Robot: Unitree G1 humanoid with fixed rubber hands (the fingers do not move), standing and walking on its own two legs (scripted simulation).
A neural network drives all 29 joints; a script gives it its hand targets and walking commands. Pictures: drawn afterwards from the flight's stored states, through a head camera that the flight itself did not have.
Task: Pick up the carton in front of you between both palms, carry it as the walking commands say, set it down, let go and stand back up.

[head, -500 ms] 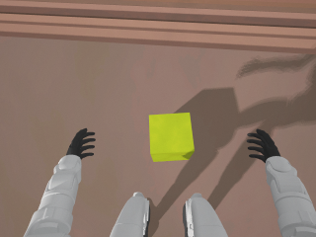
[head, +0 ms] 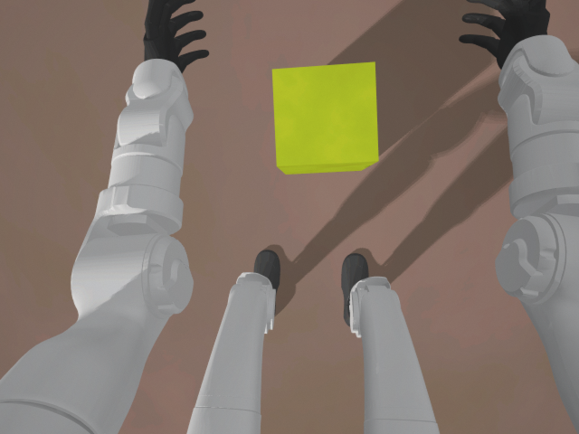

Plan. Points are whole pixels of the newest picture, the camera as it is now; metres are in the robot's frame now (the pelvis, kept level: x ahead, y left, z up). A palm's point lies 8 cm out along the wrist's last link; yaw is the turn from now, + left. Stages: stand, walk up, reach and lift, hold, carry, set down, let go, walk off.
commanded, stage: reach and lift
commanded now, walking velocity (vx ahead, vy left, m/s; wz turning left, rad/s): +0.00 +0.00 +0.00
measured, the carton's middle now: (323, 127) +0.54 -0.01 -0.54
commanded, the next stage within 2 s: none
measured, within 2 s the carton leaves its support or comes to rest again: leaves its support in 1.84 s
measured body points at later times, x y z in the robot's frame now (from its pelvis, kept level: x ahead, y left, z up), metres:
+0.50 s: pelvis +0.00 -0.01 -0.15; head +0.37 -0.02 +0.12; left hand +0.53 +0.18 -0.32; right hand +0.55 -0.21 -0.33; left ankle +0.08 +0.14 -0.63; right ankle +0.07 -0.12 -0.63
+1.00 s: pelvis -0.03 +0.00 -0.29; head +0.36 -0.01 -0.07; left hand +0.54 +0.17 -0.48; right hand +0.56 -0.19 -0.48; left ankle +0.07 +0.14 -0.63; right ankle +0.07 -0.12 -0.63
